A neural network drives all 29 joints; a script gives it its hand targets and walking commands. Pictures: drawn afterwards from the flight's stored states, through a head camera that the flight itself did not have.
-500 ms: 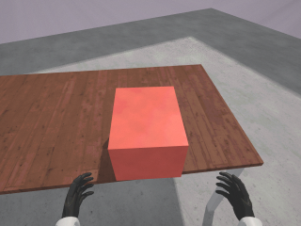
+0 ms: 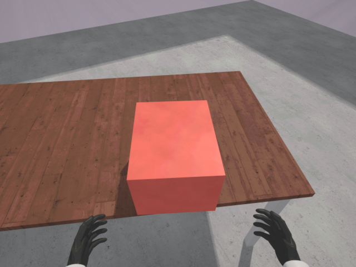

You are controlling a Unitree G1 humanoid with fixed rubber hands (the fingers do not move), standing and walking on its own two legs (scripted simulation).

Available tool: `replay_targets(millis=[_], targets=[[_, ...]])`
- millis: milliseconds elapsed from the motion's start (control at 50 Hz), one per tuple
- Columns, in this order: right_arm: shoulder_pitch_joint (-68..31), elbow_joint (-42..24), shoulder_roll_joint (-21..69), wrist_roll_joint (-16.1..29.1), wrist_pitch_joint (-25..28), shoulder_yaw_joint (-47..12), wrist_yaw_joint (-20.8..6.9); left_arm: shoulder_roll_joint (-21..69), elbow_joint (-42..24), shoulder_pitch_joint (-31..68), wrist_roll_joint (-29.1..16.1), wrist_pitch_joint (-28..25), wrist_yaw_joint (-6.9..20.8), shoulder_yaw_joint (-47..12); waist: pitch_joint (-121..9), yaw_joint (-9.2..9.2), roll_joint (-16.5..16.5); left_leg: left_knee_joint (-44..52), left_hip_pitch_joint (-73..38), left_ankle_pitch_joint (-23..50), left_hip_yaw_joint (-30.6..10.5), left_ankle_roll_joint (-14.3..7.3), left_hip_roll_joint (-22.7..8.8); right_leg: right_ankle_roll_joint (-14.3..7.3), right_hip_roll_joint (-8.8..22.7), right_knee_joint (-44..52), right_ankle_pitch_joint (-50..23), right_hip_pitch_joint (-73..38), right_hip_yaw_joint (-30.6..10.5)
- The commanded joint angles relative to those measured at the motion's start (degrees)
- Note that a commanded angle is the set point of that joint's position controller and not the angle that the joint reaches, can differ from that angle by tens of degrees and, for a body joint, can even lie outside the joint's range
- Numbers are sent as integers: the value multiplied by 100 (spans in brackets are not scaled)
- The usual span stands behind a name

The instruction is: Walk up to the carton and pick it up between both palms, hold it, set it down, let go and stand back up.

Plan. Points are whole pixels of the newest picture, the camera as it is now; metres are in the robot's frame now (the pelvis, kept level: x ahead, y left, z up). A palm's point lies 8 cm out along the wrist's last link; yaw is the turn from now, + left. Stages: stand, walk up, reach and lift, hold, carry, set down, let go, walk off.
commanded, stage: set down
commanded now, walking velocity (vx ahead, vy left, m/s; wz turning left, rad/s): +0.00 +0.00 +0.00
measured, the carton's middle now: (174, 154) +0.47 +0.02 -0.06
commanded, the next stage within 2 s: let go in 1.02 s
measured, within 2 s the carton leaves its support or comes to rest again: neither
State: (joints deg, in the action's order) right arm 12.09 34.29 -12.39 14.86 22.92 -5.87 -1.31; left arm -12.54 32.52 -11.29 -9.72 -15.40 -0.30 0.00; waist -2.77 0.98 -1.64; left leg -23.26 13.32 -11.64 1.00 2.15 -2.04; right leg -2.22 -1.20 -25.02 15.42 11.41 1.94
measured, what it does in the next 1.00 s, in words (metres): stands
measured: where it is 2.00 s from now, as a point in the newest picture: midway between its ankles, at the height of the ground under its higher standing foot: outside the picture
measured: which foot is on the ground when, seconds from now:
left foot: down 0.00-1.00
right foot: down 0.00-1.00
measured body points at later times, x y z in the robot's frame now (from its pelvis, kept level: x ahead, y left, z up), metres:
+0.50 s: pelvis +0.00 +0.01 +0.00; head +0.01 +0.02 +0.45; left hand +0.19 +0.24 -0.07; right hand +0.18 -0.21 -0.06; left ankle +0.00 +0.14 -0.74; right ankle -0.03 -0.09 -0.74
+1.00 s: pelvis +0.00 +0.01 +0.00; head +0.01 +0.02 +0.45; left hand +0.18 +0.25 -0.08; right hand +0.16 -0.22 -0.07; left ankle +0.00 +0.14 -0.74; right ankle -0.03 -0.09 -0.74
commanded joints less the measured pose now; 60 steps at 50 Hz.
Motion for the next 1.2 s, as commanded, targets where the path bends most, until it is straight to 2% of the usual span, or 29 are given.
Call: replay_targets(millis=[0, 20, 40, 60, 100, 240, 260, 280, 320, 360, 380, 400, 420, 440, 480, 520, 540, 560, 600, 620, 680, 740, 820, 860, 940, 1020, 1080, 1100, 1180], targets=[[-12, -973, -226, -290, 200, 246, 169, -774, -1228, -39, 93, -134, 63, 338, -370, -371, -15, 176, -1307, 1447, 245, -37, 336, 231, 109, 525, -2457, -382, -458], [44, -258, -254, -296, 106, 142, 123, -674, -870, -55, 310, -24, 59, 418, -98, -449, 238, 191, -1222, 1530, 254, 15, 362, 230, 139, 502, -2518, -423, -495], [77, -796, -217, -156, 237, 174, 116, -642, -1308, -315, 187, -141, 7, 330, -264, -477, 254, 126, -1456, 1785, 218, 26, 325, 225, 99, 560, -2663, -379, -430], [195, -656, -102, -215, 169, 98, 173, -759, -1088, -169, 156, -4, 79, 356, -349, -430, -98, 83, -1320, 1554, 289, -30, 334, 249, 92, 586, -2363, -505, -489], [126, -312, -205, -354, 90, 272, 133, -549, -911, -232, 298, 154, 84, 267, -127, -344, 170, 221, -1489, 1496, 194, 38, 320, 179, 73, 656, -2371, -211, -419], [-30, -825, -97, -431, -55, 334, 104, -825, -1406, 153, 228, 297, 5, 223, -315, -358, 120, 133, -1350, 1408, 264, -25, 267, 109, 72, 720, -1791, -249, -383], [8, -390, -203, -593, -96, 470, 135, -756, -1133, 67, 347, 447, -1, 221, -94, -322, 169, 178, -1509, 1249, 238, -5, 295, 79, 69, 769, -1667, -62, -435], [-80, -344, -319, -531, -94, 511, 81, -668, -1260, -27, 406, 511, -42, 202, -12, -393, 448, 243, -1567, 1451, 241, 44, 240, 62, -13, 784, -1521, -5, -315], [93, -711, -177, -477, -178, 398, 91, -766, -1428, -77, 230, 540, -5, 145, -248, -385, 66, 154, -1487, 1508, 263, -49, 243, 94, 25, 849, -1604, -75, -307], [-115, -208, -274, -731, -310, 497, 108, -654, -790, 19, 460, 835, 43, 209, 33, -290, 79, 261, -1507, 1277, 290, 3, 273, 111, 42, 859, -1586, -44, -325], [87, -713, -268, -581, -230, 413, 81, -738, -1192, -124, 352, 670, 39, 265, -89, -373, 129, 170, -1432, 1565, 278, -7, 260, 88, 9, 752, -1792, -132, -296], [-83, -375, -256, -582, -303, 388, 77, -715, -929, -73, 435, 778, 63, 238, 25, -355, 168, 198, -1376, 1441, 282, -10, 294, 116, 83, 822, -1799, -41, -339], [73, -627, -287, -554, -271, 424, 83, -851, -1420, -80, 442, 769, 31, 365, -158, -426, 320, 181, -1460, 1655, 275, 24, 281, 104, 28, 737, -1969, -125, -283], [235, -214, -274, -609, -400, 370, 105, -709, -1055, -182, 551, 927, 72, 401, 13, -357, 247, 206, -1526, 1723, 290, 20, 282, 105, -11, 783, -1974, -194, -316], [125, -847, -341, -557, -259, 422, 65, -847, -1439, -80, 398, 761, -18, 406, -408, -394, 1, 116, -1501, 1911, 302, -18, 234, 144, -26, 692, -2164, -222, -240], [-2, -103, -315, -683, -364, 426, 37, -618, -926, -80, 615, 954, -1, 328, 43, -404, 445, 223, -1499, 1721, 310, 58, 255, 104, -14, 781, -1951, -35, -243], [-167, -130, -429, -819, -419, 552, 54, -728, -869, 36, 635, 1041, 22, 397, 152, -423, 398, 258, -1538, 1470, 340, 42, 265, 114, -5, 848, -1470, 148, -205], [8, -812, -309, -647, -327, 427, 95, -860, -1478, -22, 350, 905, 15, 314, -291, -426, 21, 176, -1411, 1565, 307, -55, 274, 148, 48, 834, -1835, -188, -269], [-59, -265, -310, -827, -440, 572, 68, -607, -863, -57, 538, 1120, 64, 265, 193, -396, 151, 310, -1445, 1398, 320, 9, 259, 152, 23, 836, -1642, 102, -200], [60, -842, -229, -708, -413, 447, 87, -841, -1316, -113, 376, 1030, 42, 251, -228, -396, -114, 228, -1297, 1469, 294, -104, 236, 154, 76, 803, -1790, -60, -219], [1, -245, -253, -977, -561, 526, 213, -889, -1018, 129, 642, 1318, 137, 490, 215, -294, 111, 245, -1333, 1133, 360, -35, 327, 204, 150, 790, -1831, 20, -310], [34, -749, -367, -815, -521, 538, 161, -978, -1753, 18, 638, 1256, 37, 534, -156, -390, 265, 169, -1487, 1601, 359, -4, 281, 206, 44, 754, -1950, -101, -168], [-85, -216, -322, -989, -646, 477, 184, -814, -1042, 113, 715, 1562, 159, 425, -1, -240, 93, 155, -1579, 1325, 353, -65, 302, 243, 66, 880, -1783, -7, -234], [-186, 181, -316, -1089, -716, 622, 159, -797, -1070, 379, 906, 1720, 100, 468, 193, -241, 529, 215, -1619, 1129, 302, -16, 277, 170, 87, 918, -1351, 204, -213], [-143, -401, -390, -1116, -649, 669, 131, -859, -1215, 193, 743, 1659, 106, 507, -99, -309, 67, 159, -1602, 1441, 326, -84, 247, 250, 65, 785, -1847, 68, -118], [-148, 179, -112, -1233, -759, 581, 219, -866, -745, 356, 910, 1875, 230, 516, 248, -176, 280, 258, -1441, 851, 316, -102, 342, 298, 226, 919, -1704, 106, -304], [-191, -158, -270, -1251, -726, 635, 199, -929, -1057, 350, 837, 1826, 180, 482, 181, -217, 202, 216, -1567, 948, 366, -82, 282, 316, 110, 825, -1511, 260, -114], [-336, 345, -260, -1253, -745, 731, 180, -803, -940, 395, 825, 1919, 176, 320, 229, -172, 400, 226, -1615, 1011, 292, -42, 237, 273, 141, 836, -1533, 378, -137], [-304, -50, -163, -1260, -761, 660, 154, -883, -1051, 331, 888, 1933, 155, 456, 213, -315, 264, 246, -1540, 873, 339, -99, 276, 238, 133, 850, -1288, 383, -95]])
